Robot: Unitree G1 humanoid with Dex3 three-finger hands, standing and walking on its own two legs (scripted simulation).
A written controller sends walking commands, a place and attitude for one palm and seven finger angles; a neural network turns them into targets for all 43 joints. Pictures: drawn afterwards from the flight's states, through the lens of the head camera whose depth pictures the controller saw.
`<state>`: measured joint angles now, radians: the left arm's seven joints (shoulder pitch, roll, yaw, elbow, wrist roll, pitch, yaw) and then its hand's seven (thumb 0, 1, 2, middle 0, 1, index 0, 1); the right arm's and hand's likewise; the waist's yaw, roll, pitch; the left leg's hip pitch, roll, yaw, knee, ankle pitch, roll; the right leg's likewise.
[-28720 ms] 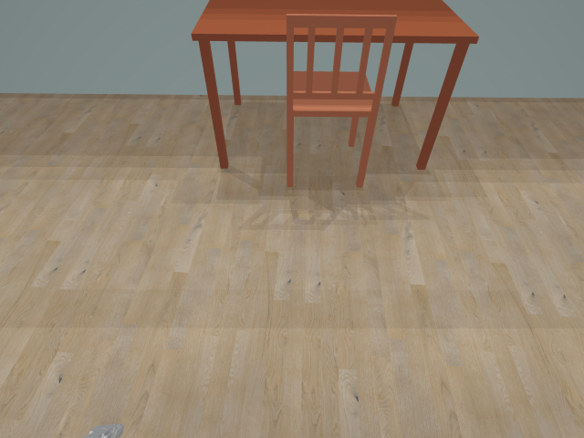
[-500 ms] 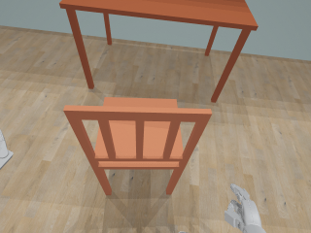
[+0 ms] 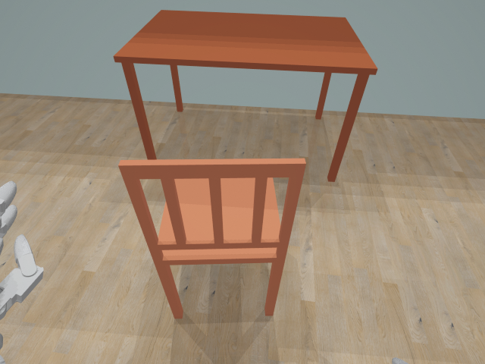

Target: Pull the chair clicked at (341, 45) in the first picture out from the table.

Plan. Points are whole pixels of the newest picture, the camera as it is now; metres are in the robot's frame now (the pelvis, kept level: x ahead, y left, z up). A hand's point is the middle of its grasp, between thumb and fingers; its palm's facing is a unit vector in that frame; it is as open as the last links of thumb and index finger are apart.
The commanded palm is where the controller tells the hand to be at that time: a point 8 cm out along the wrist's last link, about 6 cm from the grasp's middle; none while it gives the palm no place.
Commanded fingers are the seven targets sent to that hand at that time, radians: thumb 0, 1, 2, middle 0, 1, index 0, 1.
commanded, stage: stop stepping back and stand still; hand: left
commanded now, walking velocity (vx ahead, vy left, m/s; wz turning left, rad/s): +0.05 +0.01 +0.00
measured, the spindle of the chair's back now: (217, 212) +0.51 +0.08 -0.11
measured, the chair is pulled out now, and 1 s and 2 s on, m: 0.71 0.71 0.71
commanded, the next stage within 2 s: let the arm hang, fingers relaxed in 0.32 s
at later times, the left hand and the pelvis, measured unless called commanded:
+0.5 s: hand (64, 316) +0.18 +0.26 +0.06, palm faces +0.32 -0.84 -0.44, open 7.4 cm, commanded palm none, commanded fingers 0.00 0.90 0.90 -0.20 -0.30 -0.20 -0.30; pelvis -0.02 +0.00 -0.01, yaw +0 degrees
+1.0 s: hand out of the picture -0.01 +0.21 -0.16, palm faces +0.01 -0.97 -0.25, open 7.2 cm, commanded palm none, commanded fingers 0.00 0.90 0.90 -0.20 -0.30 -0.20 -0.30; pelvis -0.03 +0.01 +0.01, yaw +0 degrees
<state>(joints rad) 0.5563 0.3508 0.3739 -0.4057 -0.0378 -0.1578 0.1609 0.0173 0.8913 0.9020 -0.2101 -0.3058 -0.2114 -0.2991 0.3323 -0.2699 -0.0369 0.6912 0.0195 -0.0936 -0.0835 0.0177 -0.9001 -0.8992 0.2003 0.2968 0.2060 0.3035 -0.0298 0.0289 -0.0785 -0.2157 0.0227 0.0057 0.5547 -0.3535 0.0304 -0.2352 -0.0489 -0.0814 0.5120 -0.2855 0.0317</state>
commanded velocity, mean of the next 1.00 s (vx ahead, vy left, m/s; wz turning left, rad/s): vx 0.04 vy -0.02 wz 0.00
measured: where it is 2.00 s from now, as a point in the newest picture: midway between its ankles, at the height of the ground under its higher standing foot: outside the picture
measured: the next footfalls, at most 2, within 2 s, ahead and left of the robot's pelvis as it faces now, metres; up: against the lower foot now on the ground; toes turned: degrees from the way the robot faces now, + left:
none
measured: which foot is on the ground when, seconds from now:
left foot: down 0.00-1.00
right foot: down 0.00-1.00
